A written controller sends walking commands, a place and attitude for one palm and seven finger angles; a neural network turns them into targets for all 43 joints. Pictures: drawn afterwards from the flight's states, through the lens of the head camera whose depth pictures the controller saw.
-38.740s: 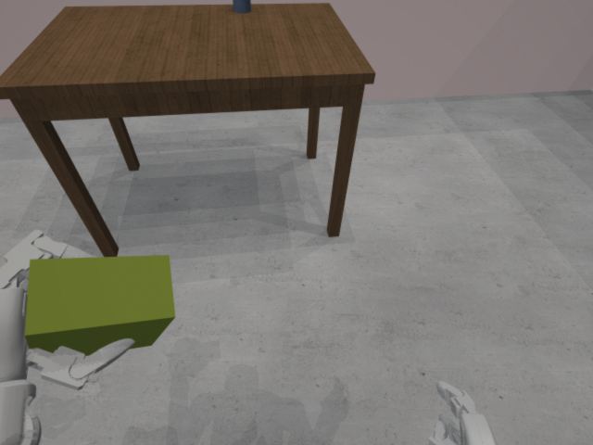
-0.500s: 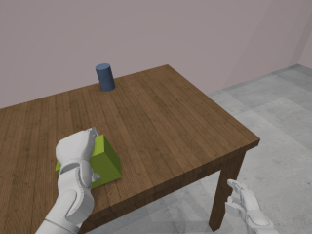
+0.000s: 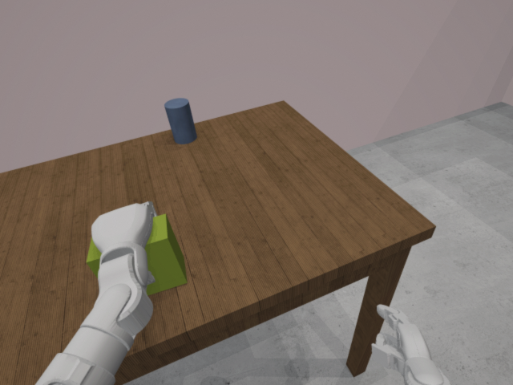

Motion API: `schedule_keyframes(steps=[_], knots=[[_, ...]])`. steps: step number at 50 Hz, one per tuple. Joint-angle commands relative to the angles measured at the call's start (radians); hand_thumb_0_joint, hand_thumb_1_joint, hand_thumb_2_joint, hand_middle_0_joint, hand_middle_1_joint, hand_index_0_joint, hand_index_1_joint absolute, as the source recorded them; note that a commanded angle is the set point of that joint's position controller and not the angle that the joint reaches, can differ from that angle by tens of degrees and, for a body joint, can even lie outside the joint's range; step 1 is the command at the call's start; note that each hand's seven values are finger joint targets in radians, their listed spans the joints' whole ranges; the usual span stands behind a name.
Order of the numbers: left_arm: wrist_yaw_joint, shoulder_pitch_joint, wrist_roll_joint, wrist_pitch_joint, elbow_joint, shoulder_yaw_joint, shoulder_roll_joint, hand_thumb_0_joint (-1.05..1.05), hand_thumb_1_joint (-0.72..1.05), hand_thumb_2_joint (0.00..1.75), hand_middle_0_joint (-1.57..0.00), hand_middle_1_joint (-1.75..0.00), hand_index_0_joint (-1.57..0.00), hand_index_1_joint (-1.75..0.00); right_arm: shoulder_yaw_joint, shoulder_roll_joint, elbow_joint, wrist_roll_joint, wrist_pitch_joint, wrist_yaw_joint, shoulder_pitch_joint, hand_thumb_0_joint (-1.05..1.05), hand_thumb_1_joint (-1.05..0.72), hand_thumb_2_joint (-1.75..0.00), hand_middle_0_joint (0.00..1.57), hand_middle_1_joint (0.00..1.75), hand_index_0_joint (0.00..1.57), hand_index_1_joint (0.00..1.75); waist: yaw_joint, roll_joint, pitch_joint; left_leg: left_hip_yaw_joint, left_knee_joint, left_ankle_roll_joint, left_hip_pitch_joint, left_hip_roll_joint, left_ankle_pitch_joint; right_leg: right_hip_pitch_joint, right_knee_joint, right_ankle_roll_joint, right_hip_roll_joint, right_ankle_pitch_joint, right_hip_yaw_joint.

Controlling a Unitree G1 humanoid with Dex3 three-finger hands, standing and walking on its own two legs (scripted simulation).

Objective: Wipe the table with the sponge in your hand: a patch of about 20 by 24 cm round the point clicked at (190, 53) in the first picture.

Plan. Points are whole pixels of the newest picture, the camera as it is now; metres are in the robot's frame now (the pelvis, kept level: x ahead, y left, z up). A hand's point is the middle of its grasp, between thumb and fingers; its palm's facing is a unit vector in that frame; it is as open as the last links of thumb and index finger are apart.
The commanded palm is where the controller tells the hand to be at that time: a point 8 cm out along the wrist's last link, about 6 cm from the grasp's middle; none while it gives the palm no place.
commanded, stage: wipe forward along the middle lane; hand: left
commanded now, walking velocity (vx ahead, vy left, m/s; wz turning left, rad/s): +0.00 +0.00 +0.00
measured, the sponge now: (145, 266) +0.29 +0.25 +0.04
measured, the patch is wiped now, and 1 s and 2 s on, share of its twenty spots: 0.95 0.95 0.95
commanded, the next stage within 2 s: slide back across to the first lane in 1.20 s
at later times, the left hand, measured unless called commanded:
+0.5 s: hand (136, 224) +0.35 +0.27 +0.09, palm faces -0.04 -0.04 -1.00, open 10.5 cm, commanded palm +0.33 +0.28 +0.13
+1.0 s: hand (131, 205) +0.40 +0.31 +0.09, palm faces -0.07 -0.03 -1.00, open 10.5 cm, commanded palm +0.38 +0.30 +0.13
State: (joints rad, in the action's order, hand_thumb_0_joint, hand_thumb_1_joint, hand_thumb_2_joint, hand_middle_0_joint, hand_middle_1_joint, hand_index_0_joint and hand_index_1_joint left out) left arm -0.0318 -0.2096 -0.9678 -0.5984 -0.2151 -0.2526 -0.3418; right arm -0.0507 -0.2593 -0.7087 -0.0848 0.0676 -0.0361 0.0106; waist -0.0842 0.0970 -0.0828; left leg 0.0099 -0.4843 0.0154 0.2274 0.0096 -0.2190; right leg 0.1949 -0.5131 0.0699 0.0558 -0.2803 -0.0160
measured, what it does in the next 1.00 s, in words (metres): stands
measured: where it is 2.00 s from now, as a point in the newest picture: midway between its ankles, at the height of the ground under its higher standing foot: outside the picture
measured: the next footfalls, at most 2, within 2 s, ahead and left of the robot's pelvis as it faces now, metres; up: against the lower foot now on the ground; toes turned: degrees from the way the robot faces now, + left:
none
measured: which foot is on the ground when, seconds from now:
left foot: down 0.00-1.00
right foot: down 0.00-1.00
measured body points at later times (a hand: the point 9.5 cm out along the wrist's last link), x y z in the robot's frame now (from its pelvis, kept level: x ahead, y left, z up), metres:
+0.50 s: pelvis +0.00 +0.00 +0.00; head -0.02 -0.04 +0.45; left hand +0.35 +0.27 +0.14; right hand +0.19 -0.24 -0.11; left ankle +0.03 +0.14 -0.74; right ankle +0.00 -0.07 -0.74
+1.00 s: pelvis +0.01 +0.02 +0.00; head +0.01 -0.01 +0.45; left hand +0.40 +0.30 +0.14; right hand +0.15 -0.24 -0.12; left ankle +0.03 +0.14 -0.74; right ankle +0.00 -0.07 -0.74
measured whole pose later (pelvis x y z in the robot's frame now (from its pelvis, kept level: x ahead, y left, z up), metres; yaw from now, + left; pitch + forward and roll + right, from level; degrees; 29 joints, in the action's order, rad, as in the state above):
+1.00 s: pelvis +0.01 +0.02 +0.00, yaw +0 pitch +5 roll +0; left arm -0.07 -0.62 -0.99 -0.35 -0.80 -0.10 -0.44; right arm -0.01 -0.29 -0.74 -0.09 0.10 -0.05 0.18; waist 0.00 0.07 -0.11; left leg 0.02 -0.50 0.00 0.37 0.01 -0.23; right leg 0.31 -0.48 0.05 0.05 -0.26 -0.02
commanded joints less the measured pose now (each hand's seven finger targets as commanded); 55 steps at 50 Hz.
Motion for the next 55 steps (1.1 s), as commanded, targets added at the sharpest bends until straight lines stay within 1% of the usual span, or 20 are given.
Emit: schedule_keyframes(steps=[1,4,8,11,13,15,22,25,28,29,35,38,39,41,42,45,48,51,54,55], knots=[[-0.029,-0.309,-0.012,0.028,0.032,0.108,-0.171,0.0,0.1,1.3,-1.2,-1.6,-1.2,-1.6,0.044,-0.107,0.166,0.001,-0.06,-0.016,-0.228,0.0,-0.9,-0.9,0.2,0.3,0.2,0.3,0.004,-0.141,-0.097,0.0,0.035,-0.058,-0.03,-0.048,0.064,0.03,0.141,-0.014,-0.038,0.117,0.089],[-0.026,-0.357,-0.018,0.038,-0.016,0.088,-0.156,0.0,0.1,1.3,-1.2,-1.6,-1.2,-1.6,0.045,-0.109,0.168,-0.003,-0.058,-0.022,-0.207,0.0,-0.9,-0.9,0.2,0.3,0.2,0.3,0.014,-0.147,-0.094,0.002,0.041,-0.058,-0.02,-0.048,0.042,0.046,0.143,-0.015,-0.038,0.082,0.077],[-0.024,-0.404,-0.024,0.055,-0.09,0.104,-0.175,0.0,0.1,1.3,-1.2,-1.6,-1.2,-1.6,0.051,-0.119,0.158,-0.004,-0.055,-0.027,-0.175,0.0,-0.9,-0.9,0.2,0.3,0.2,0.3,0.022,-0.151,-0.109,0.003,0.037,-0.058,-0.009,-0.047,0.047,0.047,0.14,-0.014,-0.039,0.108,0.078],[-0.028,-0.384,-0.014,0.068,-0.146,0.091,-0.151,0.0,0.1,1.3,-1.2,-1.6,-1.2,-1.6,0.055,-0.121,0.156,-0.004,-0.053,-0.027,-0.152,0.0,-0.9,-0.9,0.2,0.3,0.2,0.3,0.022,-0.165,-0.124,-0.007,0.02,-0.062,0.002,-0.05,0.062,0.038,0.134,-0.02,-0.041,0.153,0.071],[-0.029,-0.411,-0.011,0.078,-0.16,0.138,-0.205,0.0,0.1,1.3,-1.2,-1.6,-1.2,-1.6,0.057,-0.126,0.153,-0.003,-0.047,-0.027,-0.139,0.0,-0.9,-0.9,0.2,0.3,0.2,0.3,0.023,-0.183,-0.136,-0.001,0.022,-0.061,0.015,-0.049,0.066,0.02,0.133,-0.02,-0.041,0.178,0.084],[-0.03,-0.426,-0.011,0.089,-0.185,0.125,-0.194,0.0,0.1,1.3,-1.2,-1.6,-1.2,-1.6,0.058,-0.127,0.151,-0.003,-0.045,-0.028,-0.124,0.0,-0.9,-0.9,0.2,0.3,0.2,0.3,0.031,-0.191,-0.144,-0.008,0.015,-0.063,0.022,-0.05,0.076,0.013,0.126,-0.026,-0.043,0.204,0.075],[-0.026,-0.497,-0.023,0.121,-0.279,0.184,-0.297,0.0,0.1,1.3,-1.2,-1.6,-1.2,-1.6,0.06,-0.136,0.136,-0.003,-0.034,-0.036,-0.088,0.0,-0.9,-0.9,0.2,0.3,0.2,0.3,0.04,-0.151,-0.125,-0.01,0.015,-0.063,0.049,-0.051,0.06,0.02,0.14,-0.028,-0.047,0.182,0.094],[-0.022,-0.529,-0.032,0.143,-0.315,0.168,-0.283,0.0,0.1,1.3,-1.2,-1.6,-1.2,-1.6,0.064,-0.136,0.137,-0.005,-0.036,-0.036,-0.064,0.0,-0.9,-0.9,0.2,0.3,0.2,0.3,0.047,-0.147,-0.129,-0.009,0.017,-0.065,0.051,-0.049,0.061,0.031,0.139,-0.028,-0.046,0.176,0.082],[-0.02,-0.607,-0.025,0.169,-0.325,0.187,-0.318,0.0,0.1,1.3,-1.2,-1.6,-1.2,-1.6,0.064,-0.135,0.138,-0.007,-0.037,-0.036,-0.05,0.0,-0.9,-0.9,0.2,0.3,0.2,0.3,0.056,-0.144,-0.161,-0.005,0.02,-0.066,0.058,-0.047,0.063,0.014,0.141,-0.029,-0.048,0.181,0.086],[-0.025,-0.61,-0.034,0.176,-0.363,0.203,-0.343,0.0,0.1,1.3,-1.2,-1.6,-1.2,-1.6,0.067,-0.143,0.127,-0.006,-0.036,-0.039,-0.036,0.0,-0.9,-0.9,0.2,0.3,0.2,0.3,0.06,-0.148,-0.145,-0.007,0.017,-0.067,0.062,-0.046,0.052,0.028,0.143,-0.031,-0.048,0.159,0.087],[-0.04,-0.628,-0.05,0.218,-0.42,0.188,-0.316,0.0,0.1,1.3,-1.2,-1.6,-1.2,-1.6,0.077,-0.145,0.124,-0.004,-0.033,-0.028,0.01,0.0,-0.9,-0.9,0.2,0.3,0.2,0.3,0.065,-0.126,-0.192,-0.011,0.008,-0.069,0.062,-0.047,0.094,0.018,0.126,-0.027,-0.046,0.24,0.072],[-0.049,-0.663,-0.038,0.227,-0.42,0.205,-0.327,0.0,0.1,1.3,-1.2,-1.6,-1.2,-1.6,0.078,-0.144,0.127,-0.005,-0.03,-0.024,0.016,0.0,-0.9,-0.9,0.2,0.3,0.2,0.3,0.066,-0.148,-0.211,-0.007,0.014,-0.069,0.073,-0.044,0.112,0.0,0.12,-0.027,-0.046,0.278,0.064],[-0.055,-0.661,-0.044,0.227,-0.453,0.22,-0.356,0.0,0.1,1.3,-1.2,-1.6,-1.2,-1.6,0.081,-0.152,0.114,-0.004,-0.027,-0.025,0.025,0.0,-0.9,-0.9,0.2,0.3,0.2,0.3,0.072,-0.145,-0.192,-0.011,0.009,-0.071,0.071,-0.042,0.098,0.016,0.124,-0.03,-0.045,0.256,0.066],[-0.059,-0.646,-0.045,0.226,-0.468,0.224,-0.358,0.0,0.1,1.3,-1.2,-1.6,-1.2,-1.6,0.082,-0.153,0.113,-0.004,-0.025,-0.022,0.031,0.0,-0.9,-0.9,0.2,0.3,0.2,0.3,0.065,-0.141,-0.198,-0.012,0.011,-0.07,0.077,-0.044,0.099,0.013,0.125,-0.03,-0.046,0.255,0.064],[-0.06,-0.686,-0.049,0.227,-0.476,0.206,-0.349,0.0,0.1,1.3,-1.2,-1.6,-1.2,-1.6,0.079,-0.153,0.11,-0.005,-0.023,-0.022,0.033,0.0,-0.9,-0.9,0.2,0.3,0.2,0.3,0.078,-0.134,-0.189,-0.01,0.011,-0.07,0.077,-0.043,0.101,0.025,0.124,-0.029,-0.045,0.259,0.062],[-0.064,-0.7,-0.055,0.23,-0.507,0.209,-0.351,0.0,0.1,1.3,-1.2,-1.6,-1.2,-1.6,0.085,-0.154,0.105,-0.005,-0.021,-0.02,0.049,0.0,-0.9,-0.9,0.2,0.3,0.2,0.3,0.079,-0.134,-0.197,-0.007,0.013,-0.071,0.069,-0.041,0.106,0.036,0.123,-0.027,-0.041,0.246,0.051],[-0.069,-0.719,-0.053,0.243,-0.503,0.219,-0.352,0.0,0.1,1.3,-1.2,-1.6,-1.2,-1.6,0.087,-0.151,0.111,-0.004,-0.02,-0.015,0.054,0.0,-0.9,-0.9,0.2,0.3,0.2,0.3,0.075,-0.135,-0.244,-0.002,0.013,-0.07,0.065,-0.04,0.141,0.013,0.111,-0.023,-0.04,0.295,0.047],[-0.078,-0.702,-0.058,0.241,-0.518,0.19,-0.311,0.0,0.1,1.3,-1.2,-1.6,-1.2,-1.6,0.089,-0.153,0.109,-0.002,-0.013,-0.009,0.063,0.0,-0.9,-0.9,0.2,0.3,0.2,0.3,0.078,-0.122,-0.229,-0.005,0.006,-0.07,0.052,-0.037,0.153,0.038,0.107,-0.021,-0.038,0.303,0.034],[-0.091,-0.739,-0.061,0.241,-0.534,0.22,-0.348,0.0,0.1,1.3,-1.2,-1.6,-1.2,-1.6,0.09,-0.158,0.103,-0.001,-0.008,-0.009,0.071,0.0,-0.9,-0.9,0.2,0.3,0.2,0.3,0.082,-0.146,-0.228,0.007,0.01,-0.069,0.055,-0.034,0.153,0.047,0.102,-0.02,-0.032,0.284,0.024],[-0.093,-0.746,-0.063,0.241,-0.531,0.186,-0.308,0.0,0.1,1.3,-1.2,-1.6,-1.2,-1.6,0.09,-0.152,0.108,-0.003,-0.008,-0.007,0.067,0.0,-0.9,-0.9,0.2,0.3,0.2,0.3,0.086,-0.115,-0.221,0.004,0.009,-0.068,0.049,-0.035,0.153,0.063,0.102,-0.018,-0.033,0.276,0.022]])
